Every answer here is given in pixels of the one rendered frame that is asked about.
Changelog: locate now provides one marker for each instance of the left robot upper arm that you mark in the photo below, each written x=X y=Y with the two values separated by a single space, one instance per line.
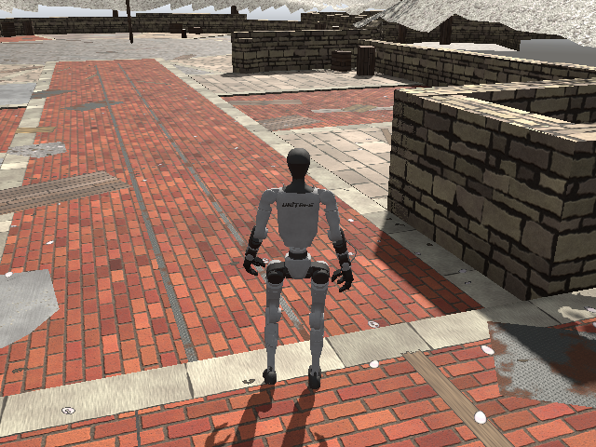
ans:
x=269 y=196

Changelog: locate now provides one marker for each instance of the right robot upper arm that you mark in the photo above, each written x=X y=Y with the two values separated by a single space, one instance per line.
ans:
x=327 y=198

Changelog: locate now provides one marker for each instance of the robot right thigh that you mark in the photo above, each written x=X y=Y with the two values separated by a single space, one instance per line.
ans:
x=320 y=273

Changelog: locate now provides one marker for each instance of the right robot hand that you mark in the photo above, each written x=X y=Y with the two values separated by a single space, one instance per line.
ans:
x=347 y=277

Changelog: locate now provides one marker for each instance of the left robot hand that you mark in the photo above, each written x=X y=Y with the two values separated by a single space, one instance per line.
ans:
x=256 y=261

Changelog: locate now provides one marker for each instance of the right robot forearm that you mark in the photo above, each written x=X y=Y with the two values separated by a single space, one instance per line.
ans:
x=342 y=252

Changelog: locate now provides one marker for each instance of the left robot forearm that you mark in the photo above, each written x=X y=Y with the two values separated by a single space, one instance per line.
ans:
x=253 y=246

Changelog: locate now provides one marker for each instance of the robot left foot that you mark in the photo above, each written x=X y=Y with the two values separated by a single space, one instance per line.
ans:
x=270 y=377

